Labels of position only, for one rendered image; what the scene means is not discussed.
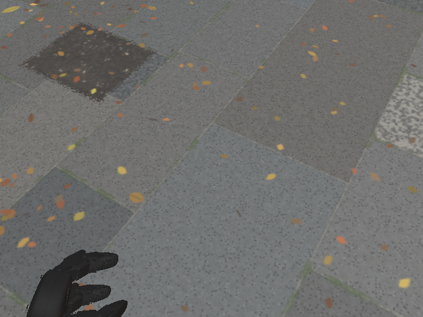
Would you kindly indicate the left robot hand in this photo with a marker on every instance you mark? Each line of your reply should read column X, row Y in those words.
column 56, row 296

